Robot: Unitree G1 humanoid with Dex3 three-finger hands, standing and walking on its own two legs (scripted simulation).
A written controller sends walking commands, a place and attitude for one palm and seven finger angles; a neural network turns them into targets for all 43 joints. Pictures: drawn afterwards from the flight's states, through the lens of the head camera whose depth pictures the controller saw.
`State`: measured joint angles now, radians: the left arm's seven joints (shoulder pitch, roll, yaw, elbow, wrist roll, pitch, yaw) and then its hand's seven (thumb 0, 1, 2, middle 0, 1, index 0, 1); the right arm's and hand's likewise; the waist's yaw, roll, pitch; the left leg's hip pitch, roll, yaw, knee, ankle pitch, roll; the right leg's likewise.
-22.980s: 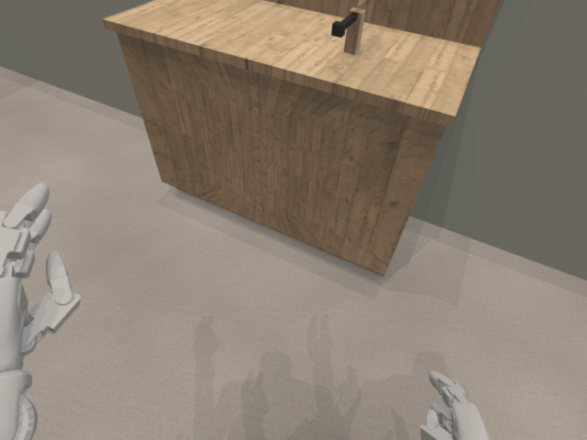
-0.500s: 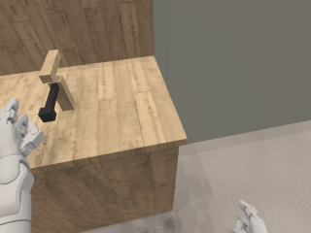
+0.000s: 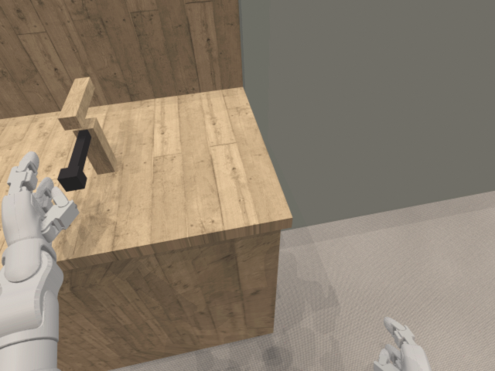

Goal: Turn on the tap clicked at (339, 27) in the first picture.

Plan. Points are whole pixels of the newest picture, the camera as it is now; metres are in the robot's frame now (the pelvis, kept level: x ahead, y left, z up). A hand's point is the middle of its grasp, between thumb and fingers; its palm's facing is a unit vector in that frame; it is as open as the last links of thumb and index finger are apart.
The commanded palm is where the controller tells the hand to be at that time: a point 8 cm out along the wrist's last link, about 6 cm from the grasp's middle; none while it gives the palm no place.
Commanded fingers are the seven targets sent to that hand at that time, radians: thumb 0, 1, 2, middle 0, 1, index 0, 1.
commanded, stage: push the lever round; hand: left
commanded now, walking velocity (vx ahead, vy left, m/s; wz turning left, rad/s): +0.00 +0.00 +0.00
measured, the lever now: (72, 178) +0.34 +0.32 +0.15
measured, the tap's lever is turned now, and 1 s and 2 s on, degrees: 1 22 49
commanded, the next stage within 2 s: none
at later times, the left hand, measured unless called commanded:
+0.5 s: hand (97, 201) +0.31 +0.26 +0.14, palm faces +0.57 -0.82 -0.06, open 7.5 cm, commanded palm +0.27 +0.29 +0.14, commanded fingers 0.00 0.90 0.90 -0.15 -0.15 -0.15 -0.15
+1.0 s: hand (118, 194) +0.33 +0.24 +0.14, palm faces +0.65 -0.76 -0.06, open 7.5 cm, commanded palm +0.28 +0.26 +0.14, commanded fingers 0.00 0.90 0.90 -0.15 -0.15 -0.15 -0.15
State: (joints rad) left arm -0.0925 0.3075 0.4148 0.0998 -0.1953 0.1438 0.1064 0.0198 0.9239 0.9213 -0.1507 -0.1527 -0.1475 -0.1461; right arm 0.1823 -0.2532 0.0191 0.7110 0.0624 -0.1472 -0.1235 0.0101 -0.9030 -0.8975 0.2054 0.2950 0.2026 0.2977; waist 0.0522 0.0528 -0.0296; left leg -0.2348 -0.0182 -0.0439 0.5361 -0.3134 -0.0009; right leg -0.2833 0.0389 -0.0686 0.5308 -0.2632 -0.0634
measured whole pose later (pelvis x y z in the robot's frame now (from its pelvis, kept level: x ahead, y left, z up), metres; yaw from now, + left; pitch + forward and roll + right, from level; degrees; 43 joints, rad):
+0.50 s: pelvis -0.01 +0.00 +0.00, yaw +0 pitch +0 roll +0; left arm -0.14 0.21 0.31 0.07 -0.15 0.16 0.27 0.02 0.97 0.95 -0.15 -0.15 -0.15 -0.15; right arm 0.15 -0.24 0.03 0.72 0.04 -0.13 -0.12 0.01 -0.90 -0.90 0.21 0.29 0.20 0.30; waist 0.05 0.05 -0.03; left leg -0.24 -0.02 -0.05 0.54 -0.31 0.00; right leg -0.28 0.03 -0.07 0.54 -0.26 -0.06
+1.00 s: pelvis -0.01 +0.00 +0.00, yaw +0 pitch +0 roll +0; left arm -0.20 0.11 0.21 0.03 -0.07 0.25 0.49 0.01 0.97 0.94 -0.15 -0.15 -0.15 -0.15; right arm 0.11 -0.22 0.02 0.73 0.02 -0.04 -0.10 0.01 -0.90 -0.90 0.21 0.29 0.20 0.30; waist 0.05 0.04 -0.03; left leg -0.22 -0.03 -0.05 0.54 -0.31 0.00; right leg -0.27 0.03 -0.07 0.53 -0.26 -0.06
